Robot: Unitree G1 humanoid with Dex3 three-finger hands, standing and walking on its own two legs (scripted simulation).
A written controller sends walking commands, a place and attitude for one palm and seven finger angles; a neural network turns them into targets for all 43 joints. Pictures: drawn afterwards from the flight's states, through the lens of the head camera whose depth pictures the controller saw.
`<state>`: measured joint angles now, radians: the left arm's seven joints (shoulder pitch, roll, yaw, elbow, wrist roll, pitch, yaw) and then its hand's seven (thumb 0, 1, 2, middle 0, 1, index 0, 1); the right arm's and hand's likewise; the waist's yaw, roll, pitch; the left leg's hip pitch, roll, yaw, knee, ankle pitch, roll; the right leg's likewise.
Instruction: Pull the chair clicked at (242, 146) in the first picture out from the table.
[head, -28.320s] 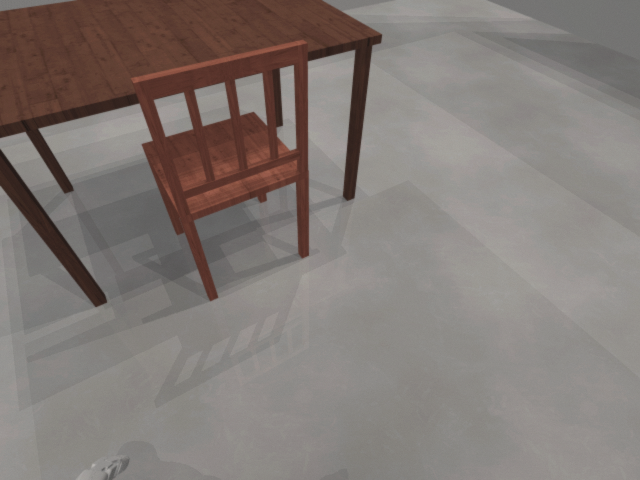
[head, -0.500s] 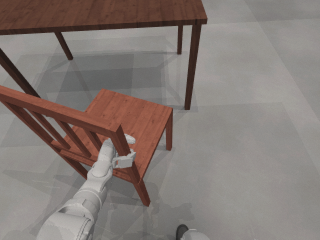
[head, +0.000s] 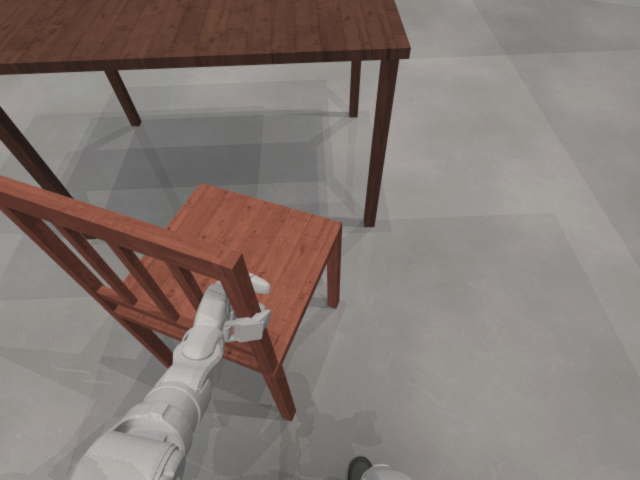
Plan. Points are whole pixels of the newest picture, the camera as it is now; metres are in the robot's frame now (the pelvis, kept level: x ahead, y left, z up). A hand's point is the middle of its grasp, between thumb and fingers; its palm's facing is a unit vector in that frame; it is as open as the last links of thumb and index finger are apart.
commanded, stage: step backward, pulling the chair out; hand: left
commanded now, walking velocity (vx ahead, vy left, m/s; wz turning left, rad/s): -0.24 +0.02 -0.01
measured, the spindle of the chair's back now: (147, 282) +0.43 +0.30 -0.10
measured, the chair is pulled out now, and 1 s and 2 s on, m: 0.45 0.45 0.46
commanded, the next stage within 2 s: stop walking, hand still on the chair in 0.68 s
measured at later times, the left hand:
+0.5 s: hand (255, 319) +0.34 +0.10 -0.06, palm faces -0.09 -0.98 -0.16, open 6.3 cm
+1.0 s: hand (254, 322) +0.34 +0.10 -0.05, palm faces -0.11 -0.98 -0.16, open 6.2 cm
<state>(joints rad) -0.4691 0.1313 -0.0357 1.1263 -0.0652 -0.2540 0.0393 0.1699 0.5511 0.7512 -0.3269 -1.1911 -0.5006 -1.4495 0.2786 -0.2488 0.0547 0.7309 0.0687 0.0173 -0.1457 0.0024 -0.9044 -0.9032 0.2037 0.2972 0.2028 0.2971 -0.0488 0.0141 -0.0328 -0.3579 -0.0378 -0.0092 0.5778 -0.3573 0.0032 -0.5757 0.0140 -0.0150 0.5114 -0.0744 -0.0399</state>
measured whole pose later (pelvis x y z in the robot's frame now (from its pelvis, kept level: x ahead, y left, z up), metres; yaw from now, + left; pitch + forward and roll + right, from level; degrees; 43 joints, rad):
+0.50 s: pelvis +0.00 +0.00 +0.00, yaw +0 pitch +8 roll +2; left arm -0.48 0.14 -0.03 1.13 -0.06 -0.25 0.04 0.17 0.54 0.75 -0.33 -1.21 -0.50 -1.45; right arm 0.27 -0.26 0.05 0.73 0.07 0.02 -0.15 0.00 -0.90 -0.90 0.20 0.30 0.20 0.30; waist -0.05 0.00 -0.04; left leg -0.37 -0.04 -0.01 0.58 -0.35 0.00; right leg -0.59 0.01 -0.01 0.51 -0.07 -0.04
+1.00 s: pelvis +0.01 +0.01 +0.01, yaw -1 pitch +6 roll +1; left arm -0.32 0.14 -0.06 0.92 -0.05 -0.19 0.07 0.16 0.56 0.74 -0.30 -1.25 -0.50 -1.45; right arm 0.28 -0.22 0.06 0.64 0.05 0.08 -0.14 0.00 -0.90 -0.90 0.20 0.30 0.20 0.30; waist -0.08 -0.01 0.00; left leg -0.25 -0.03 0.00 0.50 -0.35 0.02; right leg -0.47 0.02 0.00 0.44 -0.07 -0.03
